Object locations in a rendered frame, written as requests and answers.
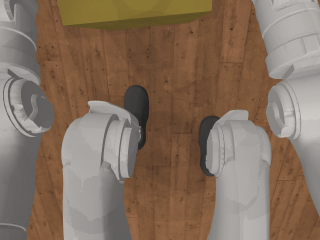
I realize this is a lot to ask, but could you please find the robot right forearm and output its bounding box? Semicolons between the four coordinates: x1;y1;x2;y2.
252;0;320;81

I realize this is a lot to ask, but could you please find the robot left forearm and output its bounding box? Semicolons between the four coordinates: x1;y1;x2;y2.
0;0;41;86

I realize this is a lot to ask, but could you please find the right robot upper arm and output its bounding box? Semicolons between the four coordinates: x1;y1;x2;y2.
266;73;320;217

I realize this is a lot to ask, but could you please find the left robot upper arm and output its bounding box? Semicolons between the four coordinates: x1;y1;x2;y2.
0;77;54;240

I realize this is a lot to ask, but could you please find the robot right thigh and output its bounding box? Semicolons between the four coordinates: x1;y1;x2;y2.
207;120;270;240

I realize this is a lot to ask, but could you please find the carton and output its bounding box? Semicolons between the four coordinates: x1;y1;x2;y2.
57;0;212;30

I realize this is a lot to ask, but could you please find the left robot shin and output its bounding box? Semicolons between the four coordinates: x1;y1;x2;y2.
61;100;141;166

